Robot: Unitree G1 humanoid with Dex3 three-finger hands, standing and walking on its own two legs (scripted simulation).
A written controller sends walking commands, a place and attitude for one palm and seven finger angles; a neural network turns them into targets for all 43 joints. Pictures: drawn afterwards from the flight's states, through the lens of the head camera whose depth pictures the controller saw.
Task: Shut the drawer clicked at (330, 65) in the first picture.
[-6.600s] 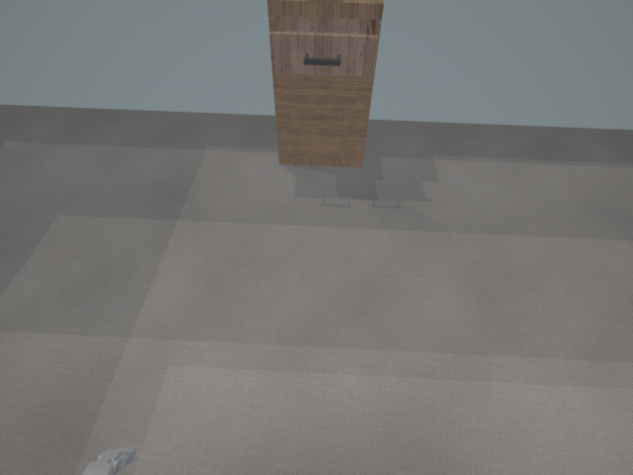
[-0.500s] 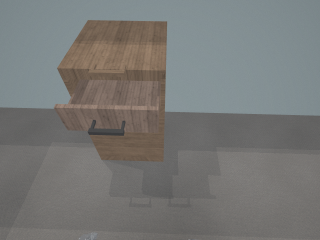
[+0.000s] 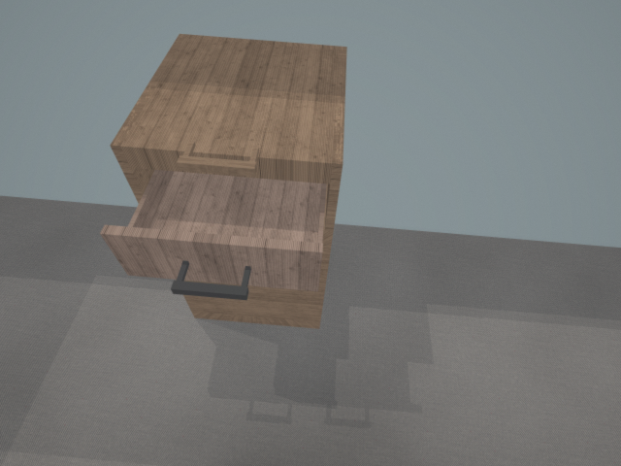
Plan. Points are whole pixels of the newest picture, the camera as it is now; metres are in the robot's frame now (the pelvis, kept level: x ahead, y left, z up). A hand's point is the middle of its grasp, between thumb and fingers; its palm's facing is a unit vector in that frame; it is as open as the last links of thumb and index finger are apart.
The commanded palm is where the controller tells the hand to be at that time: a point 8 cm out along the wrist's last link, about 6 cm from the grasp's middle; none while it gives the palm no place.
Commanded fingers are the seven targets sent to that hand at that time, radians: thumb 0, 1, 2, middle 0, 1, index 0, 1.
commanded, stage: come to a stop and stand still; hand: left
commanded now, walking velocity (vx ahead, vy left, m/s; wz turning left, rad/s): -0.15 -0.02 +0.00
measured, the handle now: (213, 280) +0.42 +0.22 -0.14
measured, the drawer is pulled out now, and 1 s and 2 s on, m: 0.16 0.16 0.16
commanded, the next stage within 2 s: look again from close up in 1.58 s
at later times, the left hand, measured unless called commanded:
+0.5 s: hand out of the picture +0.00 +0.11 -0.14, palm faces +0.09 -0.95 -0.29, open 7.3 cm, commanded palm none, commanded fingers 0.00 0.90 0.90 -0.20 -0.30 -0.20 -0.30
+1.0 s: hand out of the picture -0.09 +0.14 -0.18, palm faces +0.08 -0.99 -0.15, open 7.3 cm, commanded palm none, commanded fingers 0.00 0.90 0.90 -0.20 -0.30 -0.20 -0.30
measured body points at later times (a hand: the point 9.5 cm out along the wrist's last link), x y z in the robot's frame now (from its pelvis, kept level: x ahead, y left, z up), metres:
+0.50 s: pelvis -0.05 -0.08 +0.01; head -0.02 -0.13 +0.46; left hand +0.00 +0.16 -0.12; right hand -0.03 -0.33 -0.17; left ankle -0.10 +0.10 -0.66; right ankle -0.02 -0.14 -0.74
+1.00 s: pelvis -0.06 -0.03 +0.01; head -0.06 -0.01 +0.46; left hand -0.09 +0.19 -0.16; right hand -0.07 -0.24 -0.15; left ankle -0.10 +0.09 -0.74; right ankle -0.06 -0.14 -0.71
